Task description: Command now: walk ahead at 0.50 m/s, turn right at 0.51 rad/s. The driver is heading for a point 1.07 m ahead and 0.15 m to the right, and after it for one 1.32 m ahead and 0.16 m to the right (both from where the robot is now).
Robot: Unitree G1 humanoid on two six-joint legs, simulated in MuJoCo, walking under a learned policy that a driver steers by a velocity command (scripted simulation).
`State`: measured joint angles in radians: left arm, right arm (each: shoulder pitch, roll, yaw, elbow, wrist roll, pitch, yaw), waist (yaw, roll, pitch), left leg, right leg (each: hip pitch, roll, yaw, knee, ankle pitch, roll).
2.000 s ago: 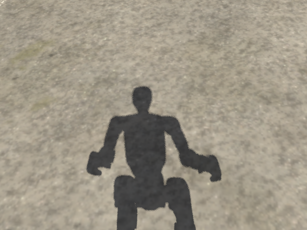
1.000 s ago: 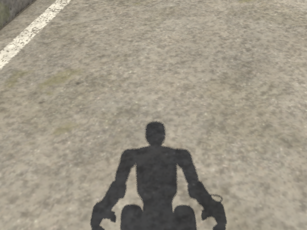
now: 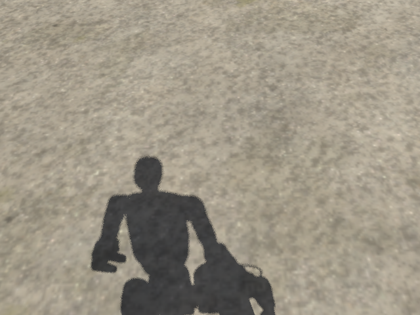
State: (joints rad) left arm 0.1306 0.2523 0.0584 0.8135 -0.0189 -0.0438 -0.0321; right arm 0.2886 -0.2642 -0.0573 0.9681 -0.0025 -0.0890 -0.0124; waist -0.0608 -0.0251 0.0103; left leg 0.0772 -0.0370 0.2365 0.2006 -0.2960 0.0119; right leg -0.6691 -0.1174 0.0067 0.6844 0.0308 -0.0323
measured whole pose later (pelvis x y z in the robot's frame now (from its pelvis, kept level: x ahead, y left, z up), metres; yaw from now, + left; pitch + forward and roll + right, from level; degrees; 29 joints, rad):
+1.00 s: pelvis +0.57 -0.10 +0.01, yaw -21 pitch +3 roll +1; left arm 0.08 0.26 0.04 0.65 -0.02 -0.07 -0.02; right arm 0.38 -0.27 -0.05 0.90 0.02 -0.08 0.01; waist -0.11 -0.04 0.01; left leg -0.02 -0.04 0.02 0.24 -0.26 0.03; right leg -0.63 -0.08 0.03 0.60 0.01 0.00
